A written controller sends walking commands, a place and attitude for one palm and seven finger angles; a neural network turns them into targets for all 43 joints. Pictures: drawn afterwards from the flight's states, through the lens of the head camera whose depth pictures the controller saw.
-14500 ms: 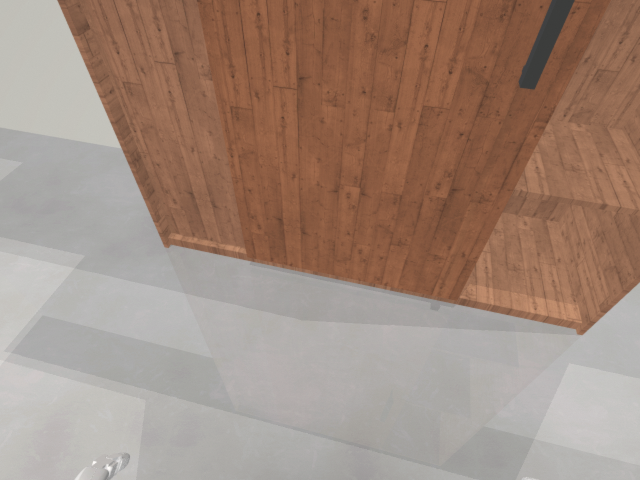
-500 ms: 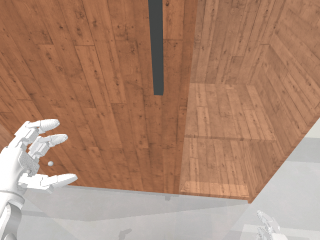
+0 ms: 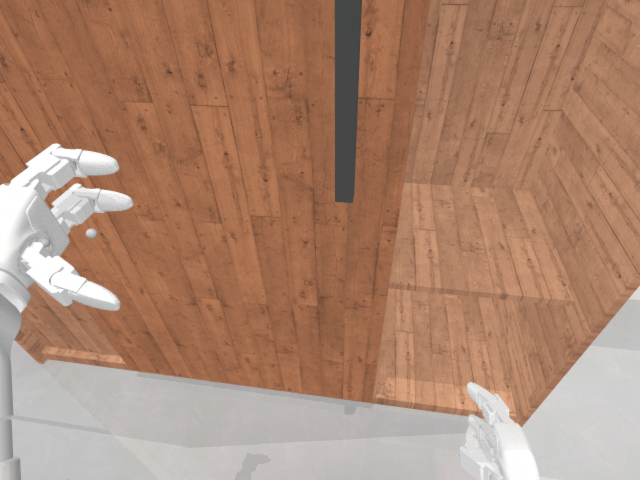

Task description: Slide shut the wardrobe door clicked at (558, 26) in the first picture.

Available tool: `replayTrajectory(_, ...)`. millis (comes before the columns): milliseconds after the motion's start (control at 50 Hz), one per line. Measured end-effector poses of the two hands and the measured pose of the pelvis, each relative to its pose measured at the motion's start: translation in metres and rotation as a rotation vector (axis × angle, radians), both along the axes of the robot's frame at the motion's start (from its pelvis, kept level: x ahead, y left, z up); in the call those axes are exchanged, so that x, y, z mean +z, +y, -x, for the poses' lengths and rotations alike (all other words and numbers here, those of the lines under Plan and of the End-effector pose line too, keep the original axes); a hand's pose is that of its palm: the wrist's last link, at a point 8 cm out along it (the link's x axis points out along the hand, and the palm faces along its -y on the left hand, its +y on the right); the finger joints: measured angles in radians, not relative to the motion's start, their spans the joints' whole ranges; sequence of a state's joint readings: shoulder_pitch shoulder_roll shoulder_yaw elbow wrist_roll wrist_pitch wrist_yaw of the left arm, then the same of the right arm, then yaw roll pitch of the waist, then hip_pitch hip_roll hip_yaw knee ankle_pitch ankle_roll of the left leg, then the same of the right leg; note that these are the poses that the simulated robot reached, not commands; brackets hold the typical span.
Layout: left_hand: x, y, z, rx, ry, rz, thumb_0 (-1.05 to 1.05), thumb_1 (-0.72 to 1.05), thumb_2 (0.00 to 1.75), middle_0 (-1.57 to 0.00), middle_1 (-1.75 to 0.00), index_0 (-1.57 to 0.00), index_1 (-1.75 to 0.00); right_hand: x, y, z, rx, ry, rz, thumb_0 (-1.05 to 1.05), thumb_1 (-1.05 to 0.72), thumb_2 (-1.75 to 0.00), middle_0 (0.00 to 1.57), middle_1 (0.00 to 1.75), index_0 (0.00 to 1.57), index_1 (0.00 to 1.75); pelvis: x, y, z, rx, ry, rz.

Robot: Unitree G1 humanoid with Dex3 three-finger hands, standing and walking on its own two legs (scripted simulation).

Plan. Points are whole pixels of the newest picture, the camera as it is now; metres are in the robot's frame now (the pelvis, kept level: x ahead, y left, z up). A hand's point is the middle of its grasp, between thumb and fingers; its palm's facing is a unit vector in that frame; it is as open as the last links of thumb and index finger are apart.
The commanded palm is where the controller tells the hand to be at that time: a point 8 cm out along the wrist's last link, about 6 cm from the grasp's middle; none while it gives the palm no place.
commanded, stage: raise the hand with hooked fingers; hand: left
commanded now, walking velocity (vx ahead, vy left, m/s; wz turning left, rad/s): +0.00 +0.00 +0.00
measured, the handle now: (348, 89) +0.53 +0.03 +0.27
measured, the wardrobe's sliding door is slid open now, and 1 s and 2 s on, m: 0.43 0.43 0.43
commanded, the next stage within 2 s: move the hooked fingers beside the handle in 0.56 s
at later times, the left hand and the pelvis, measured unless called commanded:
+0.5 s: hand (56, 186) +0.28 +0.29 +0.28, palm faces +0.18 -0.98 -0.12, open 13.9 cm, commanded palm +0.25 +0.31 +0.26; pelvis +0.00 -0.01 +0.00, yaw +0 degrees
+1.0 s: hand (143, 210) +0.30 +0.23 +0.23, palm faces +0.03 -0.99 -0.11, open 14.0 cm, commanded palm +0.28 +0.27 +0.25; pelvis -0.01 -0.02 +0.00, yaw +1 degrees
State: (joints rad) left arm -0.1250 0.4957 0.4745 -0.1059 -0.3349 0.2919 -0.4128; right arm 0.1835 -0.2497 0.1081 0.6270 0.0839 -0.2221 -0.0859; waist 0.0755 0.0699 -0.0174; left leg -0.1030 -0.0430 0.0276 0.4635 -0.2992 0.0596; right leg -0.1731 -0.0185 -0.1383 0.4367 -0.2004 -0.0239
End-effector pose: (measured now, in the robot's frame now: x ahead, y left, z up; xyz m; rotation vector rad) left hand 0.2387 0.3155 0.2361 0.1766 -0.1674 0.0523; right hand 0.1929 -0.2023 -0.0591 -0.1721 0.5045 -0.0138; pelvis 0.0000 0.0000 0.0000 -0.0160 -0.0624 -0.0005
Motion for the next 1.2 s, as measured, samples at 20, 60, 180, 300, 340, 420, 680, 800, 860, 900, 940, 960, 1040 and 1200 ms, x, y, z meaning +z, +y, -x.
replayTrajectory(20, 0.011, 0.002, 0.0, 0.0, -0.038, -0.011, -0.01, -0.49, 0.3, -0.3, -1.2, -0.3, -1.19, 0.0, -0.001, 0.001, -0.002, 0.003, 0.003, 0.01, -0.91, -0.9, 0.2, 0.3, 0.2, 0.3, 0.0, 0.0, -0.001, 0.0, -0.001, 0.0)
replayTrajectory(60, 0.032, 0.009, 0.0, 0.011, -0.105, -0.018, -0.01, -0.49, 0.3, -0.3, -1.2, -0.3, -1.2, 0.0, -0.002, 0.002, -0.006, 0.01, 0.004, 0.01, -0.91, -0.9, 0.2, 0.3, 0.2, 0.3, 0.001, -0.001, -0.003, 0.001, -0.004, 0.001)
replayTrajectory(180, 0.04, 0.033, -0.018, 0.08, -0.03, 0.011, -0.01, -0.5, 0.3, -0.3, -1.2, -0.3, -1.2, -0.008, -0.015, 0.007, -0.031, 0.048, 0.0, 0.01, -0.91, -0.9, 0.2, 0.3, 0.2, 0.3, 0.0, -0.001, 0.0, 0.003, 0.017, -0.003)
replayTrajectory(300, -0.008, -0.001, -0.024, -0.046, 0.13, 0.035, -0.01, -0.5, 0.3, -0.3, -1.2, -0.3, -1.2, -0.01, -0.03, 0.01, -0.066, 0.07, 0.014, 0.01, -0.91, -0.9, 0.2, 0.3, 0.2, 0.3, 0.0, -0.001, -0.001, -0.01, 0.029, -0.005)
replayTrajectory(340, -0.003, -0.012, -0.018, -0.077, 0.066, 0.024, -0.01, -0.49, 0.3, -0.3, -1.2, -0.3, -1.2, -0.005, -0.031, 0.009, -0.072, 0.053, 0.025, 0.01, -0.91, -0.9, 0.2, 0.3, 0.2, 0.3, 0.0, -0.002, -0.004, -0.014, 0.023, -0.004)
replayTrajectory(420, 0.028, -0.005, -0.006, -0.023, -0.116, 0.013, -0.01, -0.49, 0.3, -0.31, -1.2, -0.31, -1.2, 0.004, -0.029, 0.003, -0.064, 0.01, 0.027, 0.01, -0.91, -0.9, 0.2, 0.3, 0.2, 0.3, 0.001, -0.008, -0.008, -0.012, 0.008, -0.001)
replayTrajectory(680, 0.008, -0.017, -0.012, -0.05, 0.059, 0.017, -0.01, -0.5, 0.3, -0.3, -1.2, -0.3, -1.2, -0.004, -0.027, -0.006, -0.043, 0.022, -0.014, 0.01, -0.91, -0.9, 0.2, 0.3, 0.2, 0.3, 0.0, -0.012, -0.001, -0.005, 0.017, -0.007)
replayTrajectory(800, 0.036, -0.008, -0.002, 0.005, -0.113, 0.053, -0.01, -0.5, 0.3, -0.31, -1.2, -0.31, -1.2, 0.003, -0.028, -0.005, -0.035, -0.009, -0.012, 0.01, -0.91, -0.9, 0.2, 0.3, 0.2, 0.3, 0.0, -0.018, -0.002, -0.004, -0.002, -0.006)
replayTrajectory(860, 0.029, 0.004, -0.011, 0.07, -0.043, 0.084, -0.01, -0.5, 0.3, -0.31, -1.2, -0.31, -1.2, -0.001, -0.031, -0.002, -0.032, 0.006, -0.012, 0.01, -0.91, -0.9, 0.2, 0.3, 0.2, 0.3, -0.001, -0.019, 0.003, 0.004, -0.001, -0.007)
replayTrajectory(900, 0.017, 0.003, -0.02, 0.083, 0.041, 0.083, -0.01, -0.5, 0.3, -0.3, -1.2, -0.3, -1.2, -0.005, -0.034, 0.001, -0.034, 0.024, -0.009, 0.01, -0.91, -0.9, 0.2, 0.3, 0.2, 0.3, -0.001, -0.019, 0.008, 0.009, 0.006, -0.009)
replayTrajectory(940, 0.004, -0.007, -0.029, 0.057, 0.105, 0.074, -0.01, -0.5, 0.3, -0.3, -1.2, -0.3, -1.2, -0.008, -0.037, 0.005, -0.039, 0.042, -0.002, 0.01, -0.91, -0.9, 0.2, 0.3, 0.2, 0.3, -0.001, -0.019, 0.011, 0.014, 0.01, -0.011)
replayTrajectory(960, 0.0, -0.014, -0.034, 0.034, 0.119, 0.069, -0.01, -0.5, 0.3, -0.3, -1.2, -0.3, -1.2, -0.01, -0.038, 0.007, -0.042, 0.05, 0.003, 0.01, -0.91, -0.9, 0.2, 0.3, 0.2, 0.3, -0.001, -0.019, 0.012, 0.014, 0.011, -0.011)
replayTrajectory(1040, 0.006, -0.05, -0.051, -0.075, 0.037, 0.066, -0.01, -0.5, 0.3, -0.3, -1.2, -0.3, -1.2, -0.012, -0.041, 0.015, -0.063, 0.063, 0.012, 0.01, -0.91, -0.9, 0.2, 0.3, 0.2, 0.3, 0.0, -0.019, 0.011, 0.008, 0.01, -0.012)
replayTrajectory(1200, 0.029, -0.05, -0.089, -0.013, 0.018, 0.105, -0.01, -0.5, 0.3, -0.31, -1.2, -0.31, -1.2, -0.015, -0.046, 0.028, -0.119, 0.082, -0.034, 0.01, -0.91, -0.9, 0.2, 0.3, 0.2, 0.3, 0.001, -0.022, 0.005, -0.023, 0.027, -0.018)
